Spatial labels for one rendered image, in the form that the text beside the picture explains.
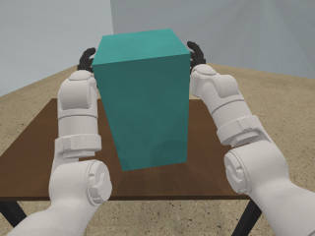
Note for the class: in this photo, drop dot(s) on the robot left hand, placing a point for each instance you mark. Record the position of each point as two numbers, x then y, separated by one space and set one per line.
85 61

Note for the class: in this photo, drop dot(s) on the robot left forearm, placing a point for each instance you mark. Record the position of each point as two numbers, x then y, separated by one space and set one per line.
77 120

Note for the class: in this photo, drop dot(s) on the robot right forearm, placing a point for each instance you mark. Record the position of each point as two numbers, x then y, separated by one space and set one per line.
235 123

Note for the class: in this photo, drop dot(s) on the right robot upper arm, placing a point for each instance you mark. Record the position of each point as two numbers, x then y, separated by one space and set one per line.
259 171

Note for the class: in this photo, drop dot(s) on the carton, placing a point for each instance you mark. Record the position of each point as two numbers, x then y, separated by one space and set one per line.
143 79

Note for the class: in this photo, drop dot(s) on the left robot upper arm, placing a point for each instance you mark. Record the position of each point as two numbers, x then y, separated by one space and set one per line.
76 190

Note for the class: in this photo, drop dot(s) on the table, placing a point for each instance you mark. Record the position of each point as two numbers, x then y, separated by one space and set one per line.
26 165

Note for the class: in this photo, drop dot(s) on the robot right hand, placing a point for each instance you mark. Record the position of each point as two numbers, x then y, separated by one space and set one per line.
197 56

